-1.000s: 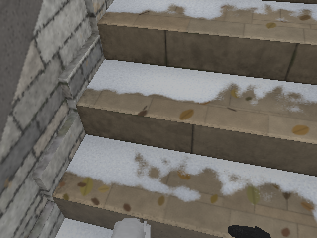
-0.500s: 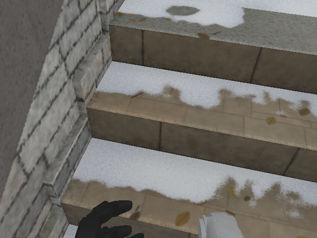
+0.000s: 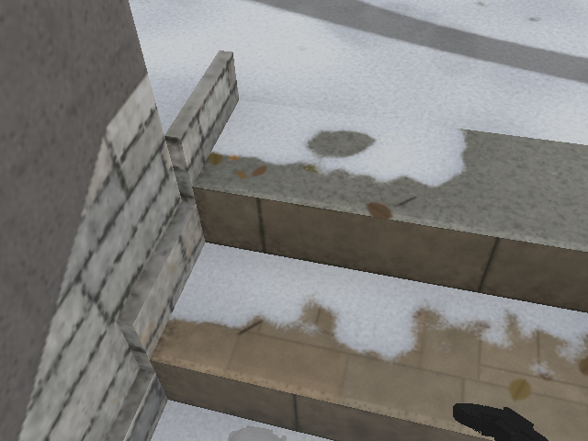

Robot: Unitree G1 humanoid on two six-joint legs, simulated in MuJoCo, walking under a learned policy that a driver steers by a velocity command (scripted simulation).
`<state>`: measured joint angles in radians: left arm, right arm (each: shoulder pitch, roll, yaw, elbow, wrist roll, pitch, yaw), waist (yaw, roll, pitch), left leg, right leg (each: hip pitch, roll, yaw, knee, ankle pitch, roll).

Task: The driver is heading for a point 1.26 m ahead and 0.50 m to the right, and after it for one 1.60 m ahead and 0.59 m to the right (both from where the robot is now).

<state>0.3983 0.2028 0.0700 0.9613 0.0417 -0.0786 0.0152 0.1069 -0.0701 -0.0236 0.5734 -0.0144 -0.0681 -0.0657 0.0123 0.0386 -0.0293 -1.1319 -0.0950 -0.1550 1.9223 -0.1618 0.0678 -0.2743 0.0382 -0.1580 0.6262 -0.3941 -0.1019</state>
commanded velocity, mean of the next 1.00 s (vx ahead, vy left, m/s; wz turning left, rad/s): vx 0.28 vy -0.01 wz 0.00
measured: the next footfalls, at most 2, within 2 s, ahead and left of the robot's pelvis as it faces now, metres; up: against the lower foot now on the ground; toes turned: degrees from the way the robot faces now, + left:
left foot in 0.20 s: +0.31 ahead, +0.09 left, +0.17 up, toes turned +2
right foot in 0.74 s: +0.17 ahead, -0.15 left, +0.17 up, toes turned +1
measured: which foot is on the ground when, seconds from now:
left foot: up 0.00-0.18, down 0.20-0.70, up 0.72-1.00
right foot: down 0.00-0.22, up 0.24-0.72, down 0.74-1.00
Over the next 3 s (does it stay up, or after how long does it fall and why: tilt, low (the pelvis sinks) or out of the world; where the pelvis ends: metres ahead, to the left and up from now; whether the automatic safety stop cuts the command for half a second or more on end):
stays up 0.65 -0.21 0.34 its command is cut before an obstacle from the start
